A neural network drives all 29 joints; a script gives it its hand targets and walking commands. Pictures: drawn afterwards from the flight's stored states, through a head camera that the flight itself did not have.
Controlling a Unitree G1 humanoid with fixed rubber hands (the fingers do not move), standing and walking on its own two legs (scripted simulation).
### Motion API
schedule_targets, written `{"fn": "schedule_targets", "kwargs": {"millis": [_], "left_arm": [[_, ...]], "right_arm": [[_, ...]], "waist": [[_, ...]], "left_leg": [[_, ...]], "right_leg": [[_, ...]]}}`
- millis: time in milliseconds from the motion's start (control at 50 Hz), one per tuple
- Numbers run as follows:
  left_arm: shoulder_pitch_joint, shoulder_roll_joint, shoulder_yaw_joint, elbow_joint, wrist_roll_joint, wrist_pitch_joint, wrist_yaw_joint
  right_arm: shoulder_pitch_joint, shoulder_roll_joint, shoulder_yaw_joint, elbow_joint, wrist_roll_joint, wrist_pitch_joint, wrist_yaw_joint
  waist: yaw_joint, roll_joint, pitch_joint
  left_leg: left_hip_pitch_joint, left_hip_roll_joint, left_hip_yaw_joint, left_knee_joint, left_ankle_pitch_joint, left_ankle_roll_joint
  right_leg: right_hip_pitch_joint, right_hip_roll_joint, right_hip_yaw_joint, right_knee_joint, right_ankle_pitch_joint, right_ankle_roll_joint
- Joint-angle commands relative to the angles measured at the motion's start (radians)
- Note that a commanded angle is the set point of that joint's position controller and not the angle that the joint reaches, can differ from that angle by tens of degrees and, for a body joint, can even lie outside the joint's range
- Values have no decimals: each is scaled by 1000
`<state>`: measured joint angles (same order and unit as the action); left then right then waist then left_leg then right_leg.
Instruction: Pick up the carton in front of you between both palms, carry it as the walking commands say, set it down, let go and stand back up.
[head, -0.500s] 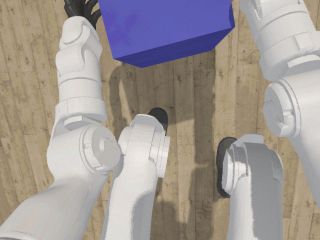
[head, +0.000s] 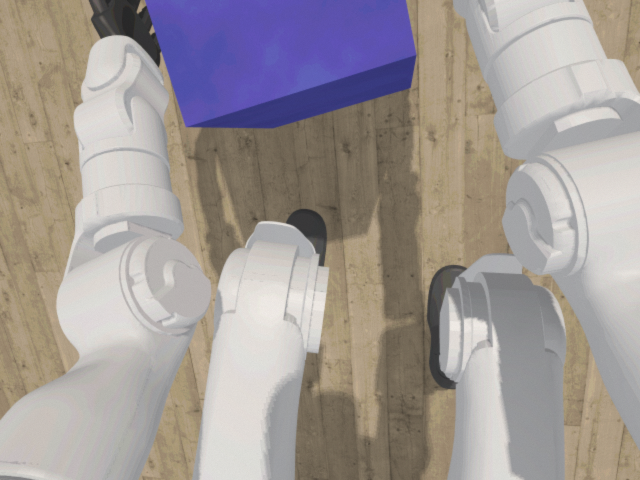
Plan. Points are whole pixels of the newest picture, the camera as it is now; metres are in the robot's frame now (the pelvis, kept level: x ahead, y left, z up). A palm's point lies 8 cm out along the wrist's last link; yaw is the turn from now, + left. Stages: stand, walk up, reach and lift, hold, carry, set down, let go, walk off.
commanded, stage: set down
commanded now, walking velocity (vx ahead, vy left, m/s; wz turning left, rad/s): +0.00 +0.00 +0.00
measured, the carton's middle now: (298, 11) +0.54 +0.13 -0.26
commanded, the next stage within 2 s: let go in 1.64 s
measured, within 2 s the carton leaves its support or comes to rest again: neither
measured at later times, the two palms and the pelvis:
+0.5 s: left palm (144, 63) +0.47 +0.28 -0.19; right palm out of the picture +0.59 -0.07 -0.21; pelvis -0.01 +0.00 +0.00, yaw +0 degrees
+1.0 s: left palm (18, 11) +0.49 +0.29 -0.06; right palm out of the picture +0.62 -0.06 -0.06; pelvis -0.01 +0.01 +0.05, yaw +2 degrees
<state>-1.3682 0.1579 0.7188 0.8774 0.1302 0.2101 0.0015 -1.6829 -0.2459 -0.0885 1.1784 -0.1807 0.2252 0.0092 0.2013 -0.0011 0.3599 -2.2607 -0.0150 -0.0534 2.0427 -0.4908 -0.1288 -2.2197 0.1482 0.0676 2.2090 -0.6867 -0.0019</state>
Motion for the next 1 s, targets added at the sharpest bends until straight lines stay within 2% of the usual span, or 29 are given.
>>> {"fn": "schedule_targets", "kwargs": {"millis": [0,20,40,80,120,140,180,200,240,260,300,340,360,380,420,440,460,480,560,620,660,700,740,760,780,840,900,960,980], "left_arm": [[-464,-565,-259,17,-48,6,-166],[-452,-573,-251,26,-46,8,-164],[-445,-570,-243,32,-40,8,-164],[-435,-548,-223,45,-40,9,-159],[-411,-530,-205,58,-18,7,-155],[-397,-520,-196,65,-18,9,-151],[-381,-502,-170,79,-5,4,-141],[-393,-477,-163,64,-14,-1,-138],[-328,-393,-131,75,-1,-14,-112],[-294,-314,-94,79,13,-28,-92],[-223,-152,-81,80,4,-62,-37],[-187,88,-49,95,-25,-114,35],[-180,145,-47,108,-43,-136,62],[-206,159,-72,106,-79,-149,80],[-235,166,-107,149,-136,-163,88],[-251,183,-127,143,-155,-170,89],[-263,170,-165,150,-186,-176,90],[-270,200,-172,147,-189,-182,95],[-275,219,-221,91,-228,-188,123],[-239,218,-223,37,-243,-165,137],[-237,219,-227,-19,-252,-140,142],[-202,214,-230,-54,-250,-118,147],[-225,211,-233,-116,-247,-98,156],[-214,202,-240,-134,-254,-85,160],[-207,199,-237,-150,-244,-72,165],[-179,146,-252,-162,-238,-35,174],[-167,126,-253,-179,-220,-17,176],[-129,89,-245,-178,-206,-5,172],[-133,88,-245,-209,-196,-7,174]], "right_arm": [[-203,538,94,-2,15,-1,120],[-186,531,79,14,-3,2,122],[-188,523,72,15,-2,3,125],[-167,504,72,26,-25,9,129],[-164,497,59,24,-22,11,137],[-164,475,59,22,-26,12,137],[-171,445,52,23,-26,11,135],[-171,421,62,16,-25,11,131],[-176,312,52,-11,-22,0,107],[-185,227,63,-20,-10,-7,85],[-208,23,79,-81,19,-30,32],[-259,-205,136,-115,84,-53,-29],[-315,-232,184,-147,128,-60,-46],[-351,-247,217,-143,163,-64,-55],[-380,-250,261,-112,217,-66,-53],[-395,-261,272,-111,241,-68,-49],[-396,-248,291,-110,272,-73,-40],[-407,-255,308,-112,300,-78,-33],[-444,-284,362,-138,384,-88,-13],[-439,-285,395,-136,402,-71,-7],[-424,-297,374,-128,377,-49,-8],[-425,-311,337,-149,345,-28,-17],[-410,-308,304,-148,323,-7,-22],[-408,-325,277,-169,309,1,-28],[-403,-337,259,-164,293,11,-31],[-349,-340,208,-132,261,31,-27],[-340,-352,165,-119,235,39,-10],[-312,-323,145,-111,218,37,10],[-302,-340,122,-111,210,35,14]], "waist": [[10,-198,-769],[-4,-197,-747],[-1,-179,-738],[-17,-220,-730],[4,-193,-693],[-9,-204,-687],[5,-188,-671],[-3,-217,-680],[10,-200,-680],[29,-216,-703],[42,-204,-755],[100,-223,-820],[135,-221,-856],[132,-239,-885],[138,-275,-916],[144,-268,-948],[130,-279,-960],[156,-266,-976],[205,-242,-1109],[232,-282,-1201],[209,-315,-1249],[198,-316,-1314],[195,-294,-1361],[171,-278,-1399],[171,-256,-1387],[128,-232,-1362],[121,-199,-1346],[111,-219,-1286],[112,-176,-1292]], "left_leg": [[420,-44,143,-36,255,64],[410,-49,144,-31,245,63],[406,-50,147,-36,236,62],[402,-50,140,-22,214,67],[396,-53,143,-32,211,71],[404,-50,138,-29,205,74],[408,-50,145,-27,196,74],[400,-46,144,-22,192,74],[421,-39,152,-18,209,66],[420,-33,164,-9,206,63],[487,-20,164,-11,255,52],[494,-4,176,-6,297,37],[493,2,177,-5,321,34],[504,7,166,-11,346,34],[525,12,160,-18,384,45],[544,19,158,-14,405,49],[567,19,151,-21,432,57],[604,22,144,-23,466,66],[730,26,133,-27,562,75],[744,21,142,-55,568,76],[736,14,152,-77,536,71],[773,7,161,-104,519,73],[787,-4,180,-135,489,73],[815,-8,180,-144,485,74],[822,-16,186,-163,470,76],[825,-26,188,-208,420,77],[828,-35,188,-256,399,69],[774,-40,186,-307,389,65],[797,-43,190,-319,382,59]], "right_leg": [[326,-29,-19,-252,289,-31],[323,-29,-18,-258,275,-36],[322,-29,-19,-256,275,-40],[331,-36,-22,-253,252,-34],[299,-36,-16,-255,239,-38],[302,-35,-19,-256,232,-36],[307,-38,-13,-256,217,-34],[334,-41,-15,-254,224,-28],[349,-47,-14,-254,232,-19],[392,-54,-7,-259,236,-9],[411,-67,-6,-252,268,8],[470,-89,7,-245,316,21],[487,-96,20,-238,348,28],[505,-102,17,-229,371,35],[510,-110,21,-224,387,41],[515,-115,28,-214,401,41],[497,-114,14,-209,403,41],[472,-115,14,-197,410,43],[443,-118,-3,-176,400,36],[524,-117,-17,-183,408,36],[581,-111,-32,-212,388,34],[582,-102,-52,-242,351,32],[604,-95,-58,-274,324,22],[607,-88,-72,-283,317,18],[588,-86,-74,-307,294,11],[551,-77,-91,-357,239,0],[532,-75,-91,-395,218,-5],[543,-70,-86,-441,234,-7],[534,-71,-83,-454,223,-11]]}}
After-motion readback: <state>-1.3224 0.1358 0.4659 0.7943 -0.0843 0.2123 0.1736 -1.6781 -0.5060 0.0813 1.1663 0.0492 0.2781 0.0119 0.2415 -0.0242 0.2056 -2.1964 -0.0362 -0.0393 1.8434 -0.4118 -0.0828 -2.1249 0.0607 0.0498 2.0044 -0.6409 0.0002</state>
